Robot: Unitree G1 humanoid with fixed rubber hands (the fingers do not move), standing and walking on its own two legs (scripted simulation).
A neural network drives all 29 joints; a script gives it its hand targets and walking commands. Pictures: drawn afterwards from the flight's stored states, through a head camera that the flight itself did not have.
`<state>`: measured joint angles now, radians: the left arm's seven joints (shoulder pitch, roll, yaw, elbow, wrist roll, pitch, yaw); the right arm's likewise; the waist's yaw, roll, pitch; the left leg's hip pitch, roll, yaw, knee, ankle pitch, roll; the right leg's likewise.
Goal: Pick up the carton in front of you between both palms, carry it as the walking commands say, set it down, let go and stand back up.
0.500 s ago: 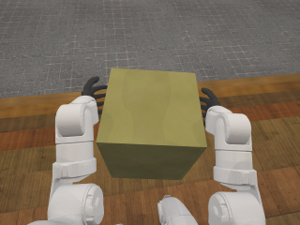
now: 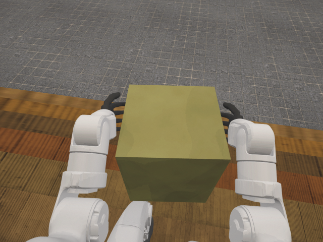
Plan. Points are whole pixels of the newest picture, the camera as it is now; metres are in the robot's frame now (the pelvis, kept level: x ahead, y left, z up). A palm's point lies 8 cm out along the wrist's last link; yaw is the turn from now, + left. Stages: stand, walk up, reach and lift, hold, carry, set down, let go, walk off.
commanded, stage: carry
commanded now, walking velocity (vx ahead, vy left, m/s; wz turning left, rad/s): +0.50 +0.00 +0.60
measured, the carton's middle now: (169, 147) +0.34 +0.02 +0.01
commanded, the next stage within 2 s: none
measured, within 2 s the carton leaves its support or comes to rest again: neither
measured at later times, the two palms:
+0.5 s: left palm (143, 80) +0.70 +0.16 -0.11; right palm (213, 82) +0.74 -0.14 -0.12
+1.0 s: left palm (176, 50) +1.12 +0.04 -0.24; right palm (224, 67) +1.03 -0.25 -0.26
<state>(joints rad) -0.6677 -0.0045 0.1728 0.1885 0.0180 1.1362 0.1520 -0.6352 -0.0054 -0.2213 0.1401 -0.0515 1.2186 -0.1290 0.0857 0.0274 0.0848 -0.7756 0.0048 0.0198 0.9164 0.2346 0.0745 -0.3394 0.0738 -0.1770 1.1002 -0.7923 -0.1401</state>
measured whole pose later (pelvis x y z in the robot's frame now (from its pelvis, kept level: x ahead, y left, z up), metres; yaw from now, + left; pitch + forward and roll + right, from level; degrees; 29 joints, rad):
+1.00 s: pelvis +0.73 -0.02 -0.39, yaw -10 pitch +1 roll +1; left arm -0.65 0.05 0.22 0.22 0.00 1.06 0.10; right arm -0.61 0.02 -0.12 0.18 -0.02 1.12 -0.20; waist -0.09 0.02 -0.06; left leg -0.43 -0.08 0.07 0.76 -0.31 0.10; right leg -0.57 0.13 0.03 1.71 -0.57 -0.06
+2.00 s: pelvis +1.41 -0.21 -0.70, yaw -25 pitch +6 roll +0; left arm -0.48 -0.03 0.24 0.06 0.09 1.03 0.10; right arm -0.58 -0.01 -0.06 0.24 0.08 1.02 -0.20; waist -0.17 0.00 0.00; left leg -0.33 -0.19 -0.11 0.87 -0.58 0.14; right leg -0.70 0.01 0.07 0.94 -0.14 -0.01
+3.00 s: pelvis +2.06 -0.51 -0.98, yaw -16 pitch +3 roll +1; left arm -0.47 -0.05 0.20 0.15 0.09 0.97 0.12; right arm -0.52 0.00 -0.10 0.23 0.02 0.97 -0.18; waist -0.06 0.02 0.01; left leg -0.27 0.01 0.04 0.87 -0.54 0.00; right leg -0.60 0.00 -0.07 0.63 -0.06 -0.07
